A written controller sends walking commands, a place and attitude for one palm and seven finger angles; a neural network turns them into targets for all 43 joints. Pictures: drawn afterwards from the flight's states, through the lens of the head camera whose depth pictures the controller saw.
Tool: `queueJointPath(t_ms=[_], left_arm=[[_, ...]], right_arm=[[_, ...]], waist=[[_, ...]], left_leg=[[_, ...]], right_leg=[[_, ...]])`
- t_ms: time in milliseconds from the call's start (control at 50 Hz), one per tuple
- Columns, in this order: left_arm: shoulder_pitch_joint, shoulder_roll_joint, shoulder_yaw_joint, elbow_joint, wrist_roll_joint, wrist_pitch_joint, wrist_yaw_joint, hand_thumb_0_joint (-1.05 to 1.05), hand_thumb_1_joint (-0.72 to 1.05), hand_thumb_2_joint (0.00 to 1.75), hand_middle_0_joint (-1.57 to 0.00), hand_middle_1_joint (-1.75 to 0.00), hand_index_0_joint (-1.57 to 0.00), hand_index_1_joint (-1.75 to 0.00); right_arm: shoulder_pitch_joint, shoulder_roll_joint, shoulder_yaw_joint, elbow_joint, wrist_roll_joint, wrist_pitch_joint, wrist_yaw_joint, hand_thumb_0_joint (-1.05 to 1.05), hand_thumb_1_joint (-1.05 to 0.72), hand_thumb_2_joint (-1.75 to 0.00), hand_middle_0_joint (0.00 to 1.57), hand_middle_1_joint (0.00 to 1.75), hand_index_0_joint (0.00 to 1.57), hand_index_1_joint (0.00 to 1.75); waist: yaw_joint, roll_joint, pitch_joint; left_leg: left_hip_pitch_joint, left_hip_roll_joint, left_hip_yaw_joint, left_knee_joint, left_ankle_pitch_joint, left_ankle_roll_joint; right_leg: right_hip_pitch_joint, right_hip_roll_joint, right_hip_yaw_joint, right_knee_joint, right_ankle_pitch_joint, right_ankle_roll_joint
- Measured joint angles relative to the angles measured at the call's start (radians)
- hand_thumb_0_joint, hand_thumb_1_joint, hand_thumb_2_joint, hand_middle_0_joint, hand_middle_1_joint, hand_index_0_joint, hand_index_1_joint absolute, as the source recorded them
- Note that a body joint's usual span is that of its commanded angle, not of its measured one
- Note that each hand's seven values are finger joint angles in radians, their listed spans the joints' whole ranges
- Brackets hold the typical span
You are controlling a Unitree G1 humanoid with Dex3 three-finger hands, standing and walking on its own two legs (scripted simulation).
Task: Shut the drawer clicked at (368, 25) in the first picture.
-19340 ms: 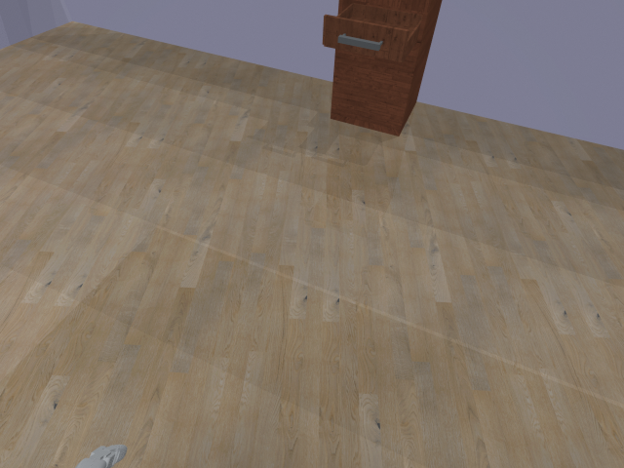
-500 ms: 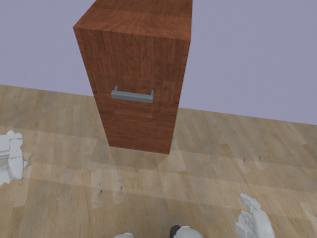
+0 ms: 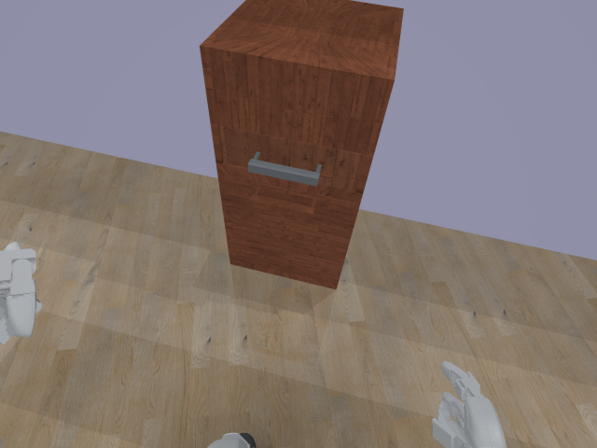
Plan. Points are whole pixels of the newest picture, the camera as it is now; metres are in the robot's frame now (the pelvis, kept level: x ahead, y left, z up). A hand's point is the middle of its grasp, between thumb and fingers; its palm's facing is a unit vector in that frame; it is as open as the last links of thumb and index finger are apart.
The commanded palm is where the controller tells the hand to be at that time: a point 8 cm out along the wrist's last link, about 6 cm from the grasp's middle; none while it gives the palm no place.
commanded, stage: stop stepping back and stand still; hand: left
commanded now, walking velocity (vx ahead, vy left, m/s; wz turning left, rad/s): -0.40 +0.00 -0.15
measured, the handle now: (285, 166) +0.81 +0.04 -0.16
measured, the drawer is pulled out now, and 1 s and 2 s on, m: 0.00 0.00 0.00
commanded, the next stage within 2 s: let the arm hang, fingers relaxed in 0.96 s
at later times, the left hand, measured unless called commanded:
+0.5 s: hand out of the picture +0.11 +0.23 +0.20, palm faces +0.25 -0.85 -0.46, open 3.2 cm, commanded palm +0.08 +0.27 +0.19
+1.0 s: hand (26, 437) +0.11 +0.20 +0.19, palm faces +0.21 -0.85 -0.49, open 3.2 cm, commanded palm +0.06 +0.25 +0.19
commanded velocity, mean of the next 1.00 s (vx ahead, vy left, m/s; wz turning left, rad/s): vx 0.13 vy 0.01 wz -0.01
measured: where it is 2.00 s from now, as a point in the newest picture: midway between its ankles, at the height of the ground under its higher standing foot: outside the picture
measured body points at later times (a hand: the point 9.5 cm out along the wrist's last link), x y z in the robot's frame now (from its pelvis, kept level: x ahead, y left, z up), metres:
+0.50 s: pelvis -0.10 +0.02 +0.02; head -0.11 +0.03 +0.47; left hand +0.09 +0.27 +0.22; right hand +0.01 -0.24 -0.06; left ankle -0.05 +0.12 -0.69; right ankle -0.08 -0.09 -0.72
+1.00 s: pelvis -0.13 +0.01 +0.01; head -0.14 +0.02 +0.46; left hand +0.09 +0.24 +0.22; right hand -0.07 -0.27 -0.08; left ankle -0.07 +0.12 -0.72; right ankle -0.11 -0.10 -0.70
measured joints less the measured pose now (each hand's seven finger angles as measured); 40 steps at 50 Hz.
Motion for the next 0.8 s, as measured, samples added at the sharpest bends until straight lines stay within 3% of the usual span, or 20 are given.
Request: queueJointPath(t_ms=[40,60,120,160,180,220,320,400,420,480,540,560,620,660,700,740,800], left_arm=[[0.011,-0.018,0.010,-0.021,-0.020,-0.008,0.011,0.01,0.89,0.90,-1.41,-1.60,-1.40,-1.60],[0.010,-0.046,-0.009,-0.018,-0.019,-0.013,0.016,0.01,0.89,0.90,-1.41,-1.60,-1.40,-1.60],[0.032,-0.085,-0.061,-0.003,-0.004,-0.007,0.023,0.01,0.89,0.90,-1.41,-1.60,-1.41,-1.60],[0.050,-0.083,-0.074,-0.016,-0.011,0.013,0.020,0.01,0.89,0.90,-1.41,-1.60,-1.41,-1.60],[0.046,-0.077,-0.076,-0.022,-0.014,0.022,0.020,0.01,0.89,0.90,-1.41,-1.60,-1.41,-1.60],[0.014,-0.057,-0.076,-0.003,-0.017,0.034,0.025,0.01,0.89,0.90,-1.41,-1.60,-1.41,-1.60],[-0.018,-0.047,-0.081,0.047,-0.022,0.099,0.040,0.01,0.89,0.90,-1.41,-1.60,-1.41,-1.60],[0.039,-0.043,-0.093,0.017,-0.022,0.126,0.035,0.01,0.89,0.90,-1.41,-1.60,-1.40,-1.60],[0.059,-0.039,-0.092,-0.001,-0.024,0.124,0.033,0.01,0.89,0.90,-1.41,-1.60,-1.40,-1.60],[0.101,-0.037,-0.081,-0.050,-0.023,0.113,0.039,0.01,0.89,0.90,-1.41,-1.60,-1.40,-1.60],[0.089,-0.063,-0.073,-0.049,-0.023,0.099,0.060,0.01,0.89,0.90,-1.41,-1.60,-1.41,-1.60],[0.067,-0.075,-0.072,-0.038,-0.022,0.095,0.069,0.01,0.89,0.90,-1.41,-1.60,-1.41,-1.60],[-0.052,-0.078,-0.070,0.062,-0.005,0.102,0.076,0.01,0.89,0.90,-1.41,-1.60,-1.41,-1.60],[-0.067,-0.070,-0.071,0.110,-0.008,0.115,0.069,0.01,0.89,0.90,-1.41,-1.60,-1.41,-1.60],[-0.034,-0.052,-0.071,0.107,-0.005,0.133,0.062,0.01,0.89,0.90,-1.41,-1.60,-1.41,-1.60],[-0.010,-0.051,-0.091,0.075,-0.002,0.139,0.050,0.01,0.89,0.90,-1.41,-1.60,-1.40,-1.60],[0.010,-0.064,-0.129,0.016,0.002,0.132,0.026,0.02,0.89,0.90,-1.41,-1.60,-1.40,-1.60]], right_arm=[[-0.015,-0.006,0.000,0.013,-0.002,-0.003,0.011,0.01,-0.90,-0.90,0.21,0.30,0.20,0.30],[-0.033,-0.017,-0.006,0.038,-0.005,0.003,0.014,0.01,-0.90,-0.90,0.21,0.30,0.20,0.30],[-0.033,-0.018,-0.005,0.100,-0.001,0.035,0.012,0.01,-0.90,-0.90,0.21,0.30,0.20,0.30],[-0.002,-0.012,0.009,0.093,0.012,0.038,0.002,0.01,-0.90,-0.90,0.21,0.30,0.20,0.30],[0.007,-0.013,0.014,0.081,0.014,0.030,-0.004,0.01,-0.90,-0.90,0.21,0.30,0.20,0.30],[-0.002,-0.007,0.023,0.066,0.015,0.008,-0.013,0.01,-0.90,-0.90,0.21,0.30,0.20,0.30],[-0.025,-0.002,0.051,0.020,0.005,-0.027,-0.018,0.01,-0.90,-0.90,0.21,0.30,0.20,0.30],[0.008,-0.005,0.056,0.002,-0.002,-0.005,-0.014,0.01,-0.90,-0.90,0.21,0.30,0.20,0.30],[0.017,-0.009,0.054,0.006,-0.004,0.002,-0.013,0.01,-0.90,-0.90,0.21,0.30,0.20,0.30],[0.041,-0.019,0.045,0.050,-0.010,0.032,-0.010,0.01,-0.90,-0.90,0.21,0.30,0.20,0.30],[0.072,-0.049,0.039,0.068,-0.009,0.035,-0.023,0.01,-0.90,-0.90,0.21,0.30,0.20,0.30],[0.077,-0.068,0.033,0.062,-0.007,0.023,-0.032,0.01,-0.90,-0.90,0.21,0.30,0.20,0.30],[0.056,-0.049,0.016,0.086,0.003,0.001,-0.047,0.01,-0.90,-0.90,0.21,0.30,0.20,0.30],[0.065,-0.028,0.025,0.093,0.008,0.000,-0.039,0.01,-0.90,-0.90,0.20,0.30,0.20,0.30],[0.089,-0.010,0.038,0.077,0.011,0.005,-0.028,0.01,-0.90,-0.90,0.20,0.30,0.20,0.30],[0.092,-0.005,0.037,0.079,0.009,0.019,-0.019,0.01,-0.90,-0.90,0.20,0.30,0.20,0.30],[0.088,-0.012,0.033,0.122,-0.001,0.036,-0.008,0.01,-0.90,-0.90,0.21,0.30,0.20,0.30]], waist=[[0.035,-0.028,-0.008],[0.051,-0.012,0.009],[0.079,-0.019,0.018],[0.089,-0.037,-0.006],[0.084,-0.037,-0.011],[0.074,-0.058,0.006],[0.033,-0.051,0.045],[-0.007,-0.025,0.034],[-0.003,-0.026,0.027],[0.042,-0.060,-0.001],[0.070,-0.056,-0.037],[0.065,-0.025,-0.043],[0.040,-0.029,0.015],[0.021,-0.031,0.022],[0.001,-0.038,0.011],[-0.011,-0.038,0.023],[-0.008,-0.047,0.037]], left_leg=[[-0.058,-0.004,0.041,0.027,-0.043,-0.031],[-0.068,-0.002,0.029,0.061,-0.071,-0.042],[0.018,-0.040,0.028,0.095,-0.026,-0.049],[0.129,-0.058,0.041,0.007,0.035,-0.026],[0.162,-0.060,0.041,-0.051,-0.015,0.002],[0.177,-0.074,0.061,-0.086,-0.016,0.022],[0.217,-0.069,0.109,-0.134,0.057,0.019],[0.200,-0.060,0.086,-0.089,-0.097,-0.010],[0.176,-0.059,0.077,-0.036,-0.157,-0.022],[0.131,-0.069,0.039,0.196,-0.208,-0.036],[0.235,-0.051,-0.001,0.072,-0.260,-0.012],[0.260,-0.034,-0.041,-0.006,-0.288,0.003],[0.247,-0.042,-0.040,0.021,-0.104,-0.031],[0.263,-0.034,-0.036,0.026,-0.097,-0.048],[0.246,-0.023,-0.030,0.074,-0.159,-0.049],[0.179,-0.030,-0.045,0.237,-0.281,-0.035],[0.094,-0.047,-0.030,0.449,-0.267,-0.029]], right_leg=[[0.029,-0.023,0.036,-0.123,-0.106,-0.046],[0.018,-0.015,0.039,-0.118,-0.096,-0.050],[0.028,-0.031,0.059,-0.148,0.027,-0.020],[0.022,-0.038,0.069,-0.156,0.046,-0.002],[0.010,-0.037,0.060,-0.144,0.049,0.005],[-0.018,-0.061,0.049,-0.104,0.000,0.006],[-0.041,-0.085,-0.002,-0.093,-0.028,-0.007],[-0.014,-0.078,-0.024,-0.161,0.055,-0.039],[-0.019,-0.074,-0.023,-0.169,0.058,-0.050],[-0.048,-0.087,-0.003,-0.174,0.086,-0.074],[-0.102,-0.103,-0.025,-0.117,0.035,-0.057],[-0.140,-0.093,-0.043,-0.060,-0.016,-0.046],[-0.209,-0.110,-0.038,0.169,-0.061,-0.015],[-0.176,-0.114,-0.062,0.118,-0.060,-0.006],[-0.119,-0.113,-0.078,-0.008,-0.048,-0.021],[-0.128,-0.107,-0.090,-0.020,0.085,-0.054],[-0.112,-0.107,-0.106,-0.060,0.153,-0.073]])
